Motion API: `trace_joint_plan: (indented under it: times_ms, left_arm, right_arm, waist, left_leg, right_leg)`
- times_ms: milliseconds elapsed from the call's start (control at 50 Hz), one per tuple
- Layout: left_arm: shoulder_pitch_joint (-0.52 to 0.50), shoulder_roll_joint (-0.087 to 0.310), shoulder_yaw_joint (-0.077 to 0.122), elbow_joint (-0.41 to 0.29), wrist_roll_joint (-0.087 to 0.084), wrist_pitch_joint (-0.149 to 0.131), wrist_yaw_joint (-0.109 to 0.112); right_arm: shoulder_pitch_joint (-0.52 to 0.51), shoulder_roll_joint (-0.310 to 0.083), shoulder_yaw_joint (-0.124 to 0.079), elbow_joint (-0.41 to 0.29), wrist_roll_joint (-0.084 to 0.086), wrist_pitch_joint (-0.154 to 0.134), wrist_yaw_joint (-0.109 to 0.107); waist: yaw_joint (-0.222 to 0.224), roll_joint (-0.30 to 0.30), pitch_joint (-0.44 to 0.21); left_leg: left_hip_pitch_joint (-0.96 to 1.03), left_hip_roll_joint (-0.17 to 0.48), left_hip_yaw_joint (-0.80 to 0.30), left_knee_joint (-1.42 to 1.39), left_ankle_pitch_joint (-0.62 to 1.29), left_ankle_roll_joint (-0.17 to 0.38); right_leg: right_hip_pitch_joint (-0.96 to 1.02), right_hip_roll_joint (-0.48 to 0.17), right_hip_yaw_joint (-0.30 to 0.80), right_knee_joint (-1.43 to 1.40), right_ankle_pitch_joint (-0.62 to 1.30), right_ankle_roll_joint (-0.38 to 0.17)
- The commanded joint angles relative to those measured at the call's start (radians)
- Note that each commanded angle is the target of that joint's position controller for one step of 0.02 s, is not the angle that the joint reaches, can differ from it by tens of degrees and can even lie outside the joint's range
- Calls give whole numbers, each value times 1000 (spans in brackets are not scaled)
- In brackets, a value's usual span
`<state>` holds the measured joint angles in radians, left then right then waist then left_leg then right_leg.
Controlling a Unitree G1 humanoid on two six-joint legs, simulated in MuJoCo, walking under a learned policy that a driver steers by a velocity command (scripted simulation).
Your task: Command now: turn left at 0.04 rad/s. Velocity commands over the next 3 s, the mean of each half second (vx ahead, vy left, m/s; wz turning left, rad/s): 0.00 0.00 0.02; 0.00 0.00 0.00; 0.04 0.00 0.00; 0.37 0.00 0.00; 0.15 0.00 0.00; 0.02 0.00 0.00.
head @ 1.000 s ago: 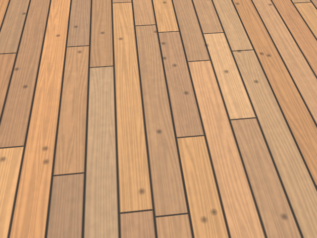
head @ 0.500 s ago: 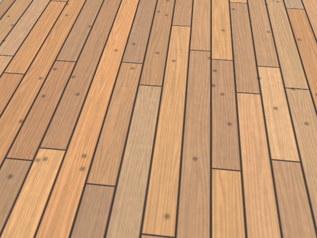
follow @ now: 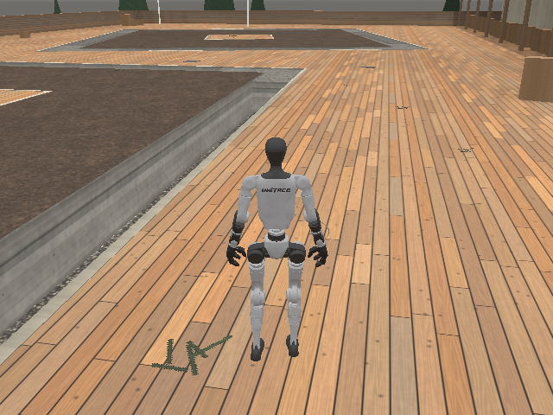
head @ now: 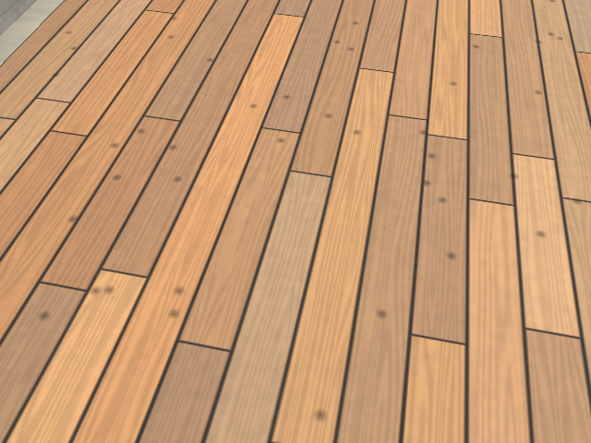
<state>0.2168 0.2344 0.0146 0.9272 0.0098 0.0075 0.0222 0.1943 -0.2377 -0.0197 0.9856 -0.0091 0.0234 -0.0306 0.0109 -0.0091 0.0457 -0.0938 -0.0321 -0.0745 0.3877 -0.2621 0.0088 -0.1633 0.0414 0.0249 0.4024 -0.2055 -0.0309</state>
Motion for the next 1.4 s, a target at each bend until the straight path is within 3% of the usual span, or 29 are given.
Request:
trace_joint_plan:
  times_ms: [20, 240, 500, 1360, 1400]
  left_arm:
    - [14, 112, 26, -6, 1, -3, 1]
    - [36, 86, 11, 112, 1, 1, 4]
    - [76, 55, -5, 182, 1, -2, 11]
    - [141, -11, -8, 230, -1, -7, 24]
    - [142, -12, -7, 229, 3, -4, 23]
  right_arm:
    - [21, -110, -12, 8, 0, -17, -8]
    - [33, -90, 7, 89, 1, -25, -10]
    - [90, -50, 21, 140, 1, -28, -11]
    - [199, 21, 21, 165, -1, -34, -21]
    - [209, 18, 19, 166, -4, -32, -20]
  waist:
    - [-2, 68, -8]
    - [0, 20, 20]
    - [-2, 14, 20]
    - [-6, 12, 32]
    - [-9, 18, 24]
  left_leg:
    - [-47, 105, -91, -75, 193, 36]
    - [-92, 104, -100, -114, 74, 49]
    - [-99, 93, -85, -103, 86, 51]
    - [-85, 92, -62, -61, 169, 47]
    - [-91, 74, -64, -80, -20, 57]
  right_leg:
    - [33, -106, 100, -58, 150, -23]
    - [26, -104, 98, -80, 77, -3]
    - [5, -109, 97, -72, 73, -2]
    - [2, -111, 90, -44, 134, -8]
    - [-5, -85, 78, -43, -34, -14]
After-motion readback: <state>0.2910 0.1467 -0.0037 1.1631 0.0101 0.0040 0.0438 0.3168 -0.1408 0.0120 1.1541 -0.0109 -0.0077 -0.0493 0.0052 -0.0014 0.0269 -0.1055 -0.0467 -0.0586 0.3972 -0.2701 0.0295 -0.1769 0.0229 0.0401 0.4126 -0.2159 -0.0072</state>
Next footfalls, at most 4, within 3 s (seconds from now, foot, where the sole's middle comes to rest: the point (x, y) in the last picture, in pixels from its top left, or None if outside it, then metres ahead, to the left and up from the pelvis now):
2.08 left None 0.43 0.03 -0.78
2.50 right None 0.42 -0.15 -0.78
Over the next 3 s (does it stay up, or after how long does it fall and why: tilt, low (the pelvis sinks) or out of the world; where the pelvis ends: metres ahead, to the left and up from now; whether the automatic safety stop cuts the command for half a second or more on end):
stays up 0.40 -0.05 0.00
